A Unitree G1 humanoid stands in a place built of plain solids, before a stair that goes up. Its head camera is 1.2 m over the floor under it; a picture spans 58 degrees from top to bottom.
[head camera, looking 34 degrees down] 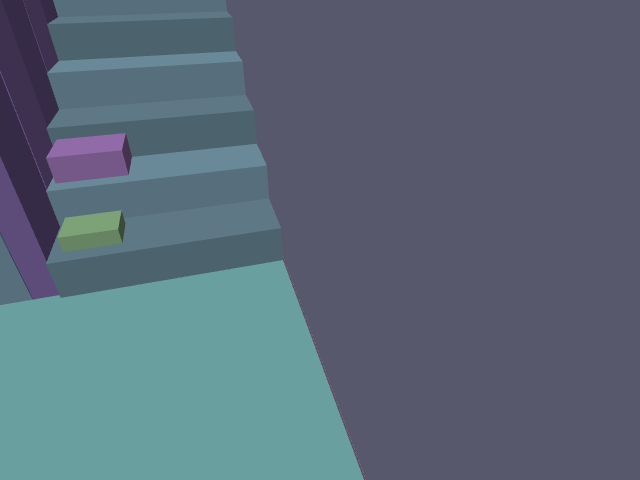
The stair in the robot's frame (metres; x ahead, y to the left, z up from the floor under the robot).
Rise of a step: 0.18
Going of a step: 0.28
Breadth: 0.94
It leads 16 degrees to the left of straight ahead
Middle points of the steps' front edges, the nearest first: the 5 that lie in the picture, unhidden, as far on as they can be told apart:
1.48 0.62 0.18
1.75 0.70 0.35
2.03 0.78 0.53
2.30 0.86 0.70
2.57 0.94 0.88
